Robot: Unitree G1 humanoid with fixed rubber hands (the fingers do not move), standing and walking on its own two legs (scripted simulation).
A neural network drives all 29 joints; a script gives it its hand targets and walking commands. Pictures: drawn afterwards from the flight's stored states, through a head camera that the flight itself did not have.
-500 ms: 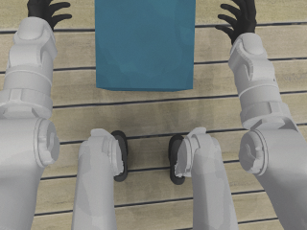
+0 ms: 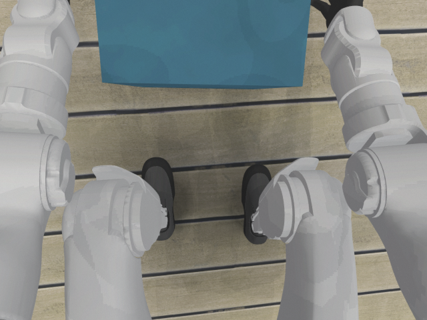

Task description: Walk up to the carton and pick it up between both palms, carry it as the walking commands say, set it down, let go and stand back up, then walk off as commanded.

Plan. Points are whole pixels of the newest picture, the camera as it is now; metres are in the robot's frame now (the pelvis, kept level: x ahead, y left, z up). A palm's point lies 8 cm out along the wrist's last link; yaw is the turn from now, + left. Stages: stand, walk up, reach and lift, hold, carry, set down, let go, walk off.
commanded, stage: reach and lift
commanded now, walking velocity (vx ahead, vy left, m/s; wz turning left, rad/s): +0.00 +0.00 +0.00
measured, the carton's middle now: out of the picture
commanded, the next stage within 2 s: none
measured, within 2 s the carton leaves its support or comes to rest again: leaves its support in 1.66 s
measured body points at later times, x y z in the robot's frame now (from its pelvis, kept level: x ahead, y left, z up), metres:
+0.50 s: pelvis +0.00 +0.00 -0.01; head +0.37 +0.02 +0.24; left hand +0.56 +0.22 -0.18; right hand +0.55 -0.17 -0.18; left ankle +0.13 +0.12 -0.35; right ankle +0.11 -0.12 -0.35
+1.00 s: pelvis +0.00 +0.00 +0.00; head +0.37 +0.02 +0.23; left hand +0.57 +0.20 -0.19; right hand +0.56 -0.15 -0.19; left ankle +0.13 +0.12 -0.35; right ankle +0.11 -0.12 -0.35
